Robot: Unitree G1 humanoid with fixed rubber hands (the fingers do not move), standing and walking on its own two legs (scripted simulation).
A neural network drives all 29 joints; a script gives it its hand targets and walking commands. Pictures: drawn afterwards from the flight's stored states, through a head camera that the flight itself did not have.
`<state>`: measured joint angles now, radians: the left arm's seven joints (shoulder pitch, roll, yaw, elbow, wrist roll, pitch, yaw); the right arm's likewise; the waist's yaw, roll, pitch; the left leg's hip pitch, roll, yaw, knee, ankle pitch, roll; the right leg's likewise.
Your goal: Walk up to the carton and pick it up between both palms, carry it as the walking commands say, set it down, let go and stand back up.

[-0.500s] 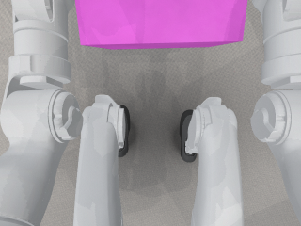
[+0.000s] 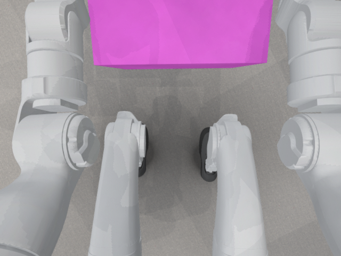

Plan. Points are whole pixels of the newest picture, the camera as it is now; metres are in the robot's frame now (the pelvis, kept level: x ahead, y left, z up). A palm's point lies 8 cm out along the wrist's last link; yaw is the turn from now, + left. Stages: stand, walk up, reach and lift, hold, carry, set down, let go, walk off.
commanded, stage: reach and lift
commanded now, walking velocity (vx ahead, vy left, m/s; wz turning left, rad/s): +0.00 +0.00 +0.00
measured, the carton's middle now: (178, 2) +0.57 +0.01 -0.15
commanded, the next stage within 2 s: none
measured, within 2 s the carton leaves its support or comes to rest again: neither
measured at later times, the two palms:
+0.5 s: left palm out of the picture +0.52 +0.18 +0.02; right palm out of the picture +0.54 -0.17 +0.02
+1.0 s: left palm out of the picture +0.49 +0.19 +0.12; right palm out of the picture +0.50 -0.16 +0.12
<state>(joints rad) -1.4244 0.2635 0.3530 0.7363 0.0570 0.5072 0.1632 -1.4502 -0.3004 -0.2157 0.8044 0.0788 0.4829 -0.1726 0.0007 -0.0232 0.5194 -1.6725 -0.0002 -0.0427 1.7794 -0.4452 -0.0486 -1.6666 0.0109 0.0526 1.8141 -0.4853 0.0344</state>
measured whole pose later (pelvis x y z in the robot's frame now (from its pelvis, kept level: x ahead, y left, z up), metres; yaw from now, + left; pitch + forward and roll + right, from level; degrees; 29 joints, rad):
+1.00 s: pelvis +0.07 +0.00 +0.14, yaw -1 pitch +29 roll +1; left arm -0.81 0.03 0.52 0.75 0.28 0.44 0.06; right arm -0.87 -0.04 -0.34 0.86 -0.12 0.44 -0.14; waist 0.02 -0.03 -0.20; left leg -1.38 0.00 -0.04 1.28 -0.41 -0.05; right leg -1.38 0.01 0.05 1.31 -0.44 0.02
